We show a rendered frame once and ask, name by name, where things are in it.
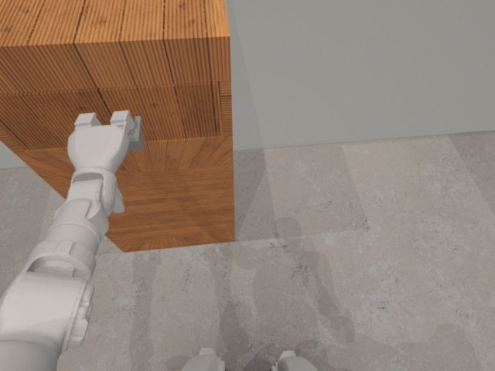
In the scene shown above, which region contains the cabinet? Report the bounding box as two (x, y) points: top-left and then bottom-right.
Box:
(0, 0), (235, 253)

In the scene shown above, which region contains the handle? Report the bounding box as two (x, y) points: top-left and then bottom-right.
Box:
(128, 116), (144, 151)

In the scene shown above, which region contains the left robot hand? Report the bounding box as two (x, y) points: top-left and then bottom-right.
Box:
(67, 111), (135, 213)

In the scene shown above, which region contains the robot left forearm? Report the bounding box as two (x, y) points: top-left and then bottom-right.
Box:
(0, 167), (117, 321)

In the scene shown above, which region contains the robot left thigh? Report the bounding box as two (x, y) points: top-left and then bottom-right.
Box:
(180, 355), (225, 371)

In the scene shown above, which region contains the left robot upper arm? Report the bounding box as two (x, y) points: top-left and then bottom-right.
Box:
(0, 271), (95, 371)

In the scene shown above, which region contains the right robot shin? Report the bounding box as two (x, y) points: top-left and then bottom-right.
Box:
(277, 351), (296, 362)

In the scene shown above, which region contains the drawer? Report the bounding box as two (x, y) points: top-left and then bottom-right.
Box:
(0, 81), (220, 150)

